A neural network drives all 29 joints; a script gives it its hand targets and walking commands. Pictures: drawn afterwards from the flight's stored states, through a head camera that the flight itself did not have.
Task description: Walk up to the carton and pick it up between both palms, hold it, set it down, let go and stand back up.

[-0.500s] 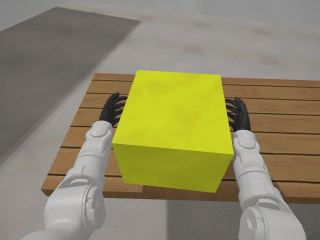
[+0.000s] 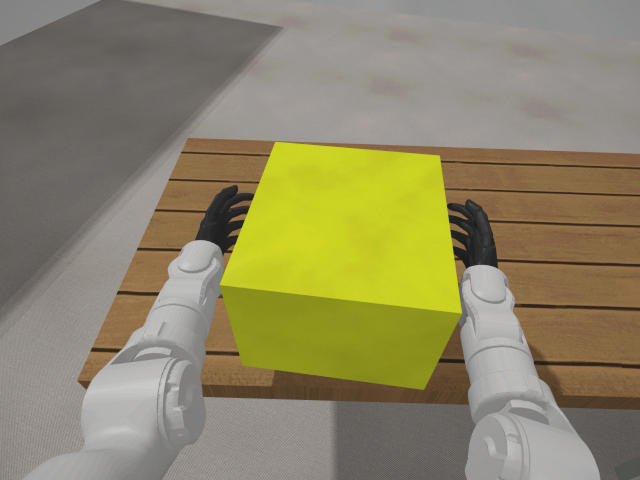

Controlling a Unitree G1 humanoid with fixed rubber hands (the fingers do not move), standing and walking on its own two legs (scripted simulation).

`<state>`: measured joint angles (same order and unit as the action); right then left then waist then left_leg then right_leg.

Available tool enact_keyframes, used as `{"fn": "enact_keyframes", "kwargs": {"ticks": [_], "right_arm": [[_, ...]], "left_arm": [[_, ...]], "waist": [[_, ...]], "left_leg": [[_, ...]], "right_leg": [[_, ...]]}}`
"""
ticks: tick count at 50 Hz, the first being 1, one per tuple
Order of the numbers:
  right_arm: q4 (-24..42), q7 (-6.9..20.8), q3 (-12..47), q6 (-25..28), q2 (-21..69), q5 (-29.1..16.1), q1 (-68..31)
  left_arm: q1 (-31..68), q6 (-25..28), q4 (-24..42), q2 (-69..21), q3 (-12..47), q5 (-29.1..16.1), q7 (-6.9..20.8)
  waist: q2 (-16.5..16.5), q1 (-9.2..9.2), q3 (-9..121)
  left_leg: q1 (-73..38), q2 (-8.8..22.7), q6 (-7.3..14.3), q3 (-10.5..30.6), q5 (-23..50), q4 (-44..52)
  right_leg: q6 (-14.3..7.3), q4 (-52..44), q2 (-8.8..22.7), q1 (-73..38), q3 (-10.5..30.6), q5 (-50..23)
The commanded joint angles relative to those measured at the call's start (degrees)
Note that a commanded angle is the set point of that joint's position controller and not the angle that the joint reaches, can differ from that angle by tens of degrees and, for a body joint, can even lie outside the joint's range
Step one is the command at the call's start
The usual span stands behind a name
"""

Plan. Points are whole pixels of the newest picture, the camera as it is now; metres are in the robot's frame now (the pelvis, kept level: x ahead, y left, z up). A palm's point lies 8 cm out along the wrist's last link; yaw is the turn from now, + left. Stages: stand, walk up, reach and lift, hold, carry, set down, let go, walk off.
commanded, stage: set down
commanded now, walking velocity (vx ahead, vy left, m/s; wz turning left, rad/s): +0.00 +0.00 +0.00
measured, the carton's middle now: (344, 257) +0.43 -0.03 +0.04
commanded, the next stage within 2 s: none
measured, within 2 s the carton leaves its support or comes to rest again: rests again in 1.34 s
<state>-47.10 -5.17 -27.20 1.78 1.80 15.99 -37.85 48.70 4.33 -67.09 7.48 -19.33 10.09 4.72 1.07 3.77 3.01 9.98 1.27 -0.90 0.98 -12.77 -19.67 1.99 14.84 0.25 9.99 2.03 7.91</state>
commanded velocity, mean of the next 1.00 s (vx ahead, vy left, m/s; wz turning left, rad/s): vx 0.00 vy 0.00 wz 0.00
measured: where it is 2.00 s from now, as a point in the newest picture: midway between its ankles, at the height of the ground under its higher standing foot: outside the picture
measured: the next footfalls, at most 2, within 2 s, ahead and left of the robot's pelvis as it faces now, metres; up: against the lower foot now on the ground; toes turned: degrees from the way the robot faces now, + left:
none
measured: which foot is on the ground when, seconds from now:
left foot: down 0.00-1.00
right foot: down 0.00-1.00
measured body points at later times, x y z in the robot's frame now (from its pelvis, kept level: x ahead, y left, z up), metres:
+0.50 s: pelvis +0.01 +0.00 +0.00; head +0.04 +0.02 +0.45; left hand +0.45 +0.14 +0.07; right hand +0.40 -0.20 +0.08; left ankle -0.03 +0.12 -0.75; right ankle -0.01 -0.14 -0.75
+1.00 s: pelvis +0.01 +0.00 +0.00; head +0.05 +0.02 +0.45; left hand +0.45 +0.14 +0.06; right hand +0.40 -0.20 +0.07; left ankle -0.03 +0.12 -0.75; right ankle -0.01 -0.14 -0.75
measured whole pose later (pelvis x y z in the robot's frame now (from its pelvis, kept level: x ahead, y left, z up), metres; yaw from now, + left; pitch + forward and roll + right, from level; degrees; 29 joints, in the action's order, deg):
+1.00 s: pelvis +0.01 +0.00 +0.00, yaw +0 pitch +4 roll -1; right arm -47.9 -3.5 -32.9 6.9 3.9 21.4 -37.9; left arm 49.6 9.2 -70.3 7.6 -22.1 13.8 5.2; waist 1.1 3.8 0.3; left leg 10.4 1.3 -0.8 0.5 -13.5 -19.7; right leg 2.2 15.1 0.4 10.6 2.0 8.7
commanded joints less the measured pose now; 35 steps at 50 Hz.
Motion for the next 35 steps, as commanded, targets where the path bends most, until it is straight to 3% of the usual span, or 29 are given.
{"fn": "enact_keyframes", "kwargs": {"ticks": [1,3,7,8,9,10,18,21,22,27,28,29,34,35], "right_arm": [[4.33,9.21,12.20,6.65,31.30,5.22,-41.61],[4.69,9.04,11.55,6.72,31.43,5.36,-41.13],[4.21,9.32,11.00,7.40,31.27,6.31,-40.94],[4.21,9.25,10.60,7.31,31.19,6.12,-41.04],[3.75,9.38,10.63,7.17,31.17,6.46,-40.86],[4.39,9.24,9.93,7.50,31.12,7.17,-41.26],[2.54,9.55,9.39,8.39,30.43,7.47,-39.38],[2.47,9.50,8.67,9.10,30.72,8.13,-39.42],[2.57,9.62,9.43,9.45,30.93,8.04,-39.37],[2.70,9.57,9.07,10.01,30.82,8.35,-38.21],[0.82,9.52,8.64,9.92,31.28,8.50,-37.48],[1.29,9.56,8.85,9.99,30.86,8.46,-37.67],[0.80,9.51,7.93,10.38,30.86,9.34,-36.95],[1.25,9.62,8.24,10.77,30.97,9.24,-37.37]], "left_arm": [[44.73,4.70,9.08,-29.79,8.35,1.13,7.25],[44.10,4.64,8.16,-29.59,8.27,0.98,7.47],[43.71,5.33,7.55,-29.02,7.18,1.87,7.26],[43.94,5.20,7.82,-29.28,7.33,1.82,7.27],[42.81,5.15,6.71,-28.74,6.16,2.18,7.39],[44.35,5.37,6.94,-28.92,6.61,1.92,7.46],[41.91,5.80,6.55,-28.71,6.05,2.74,6.95],[43.00,6.19,7.59,-29.25,6.87,2.59,6.82],[41.92,6.37,6.41,-28.99,6.34,2.71,6.79],[40.65,6.84,6.16,-29.02,5.83,3.07,6.77],[40.75,7.03,6.43,-28.89,6.02,3.32,6.78],[40.38,6.96,6.52,-29.13,5.86,3.12,6.69],[40.67,7.58,5.34,-28.64,5.51,3.41,6.73],[40.29,7.75,5.70,-28.79,5.47,3.61,6.67]], "waist": [[-2.37,3.75,25.40],[-2.80,4.57,25.50],[-2.27,3.53,25.86],[-2.68,4.10,25.73],[-1.97,3.51,24.86],[-2.02,4.40,26.11],[-2.67,3.79,25.65],[-3.39,4.68,26.82],[-2.86,3.82,26.59],[-2.68,3.43,27.46],[-2.43,4.30,25.92],[-2.15,3.66,26.02],[-2.16,4.43,26.01],[-2.34,3.73,27.00]], "left_leg": [[-0.94,-2.41,-2.63,-6.91,14.86,2.83],[-0.52,-2.46,-2.50,-6.93,15.99,2.33],[0.73,-2.31,-2.51,-7.05,15.69,2.30],[0.91,-2.54,-2.59,-7.11,15.72,2.29],[0.58,-2.41,-2.29,-7.15,16.18,2.27],[1.50,-2.41,-2.38,-7.20,15.45,2.29],[0.17,-1.92,-2.90,-6.91,19.31,1.27],[-0.93,-1.75,-3.42,-6.95,20.52,0.84],[-0.30,-1.79,-3.07,-7.00,20.47,0.68],[0.53,-1.72,-2.92,-7.04,20.72,0.73],[1.04,-1.70,-2.90,-6.74,20.16,0.83],[0.25,-1.72,-3.01,-6.97,21.07,0.67],[0.36,-1.56,-2.88,-6.92,20.51,0.50],[0.78,-1.58,-2.93,-6.98,20.46,0.57]], "right_leg": [[1.50,5.43,0.35,-15.70,-6.14,-23.43],[1.45,5.77,0.55,-15.73,-5.92,-25.37],[1.54,6.36,0.43,-15.89,-5.98,-25.45],[1.65,6.40,0.49,-15.78,-6.06,-25.92],[1.71,6.32,0.55,-15.71,-5.91,-26.16],[1.87,6.62,0.61,-15.80,-6.13,-26.33],[1.82,7.10,0.18,-14.64,-6.63,-27.80],[1.65,7.00,-0.03,-13.35,-7.04,-27.20],[1.71,7.03,0.14,-13.12,-6.78,-27.72],[1.74,7.49,0.19,-13.94,-6.84,-28.92],[1.83,7.44,0.26,-13.63,-6.55,-28.58],[1.84,7.31,0.08,-13.35,-6.80,-28.51],[1.72,6.93,0.10,-12.12,-6.98,-27.45],[1.68,6.99,0.10,-12.23,-7.13,-27.42]]}}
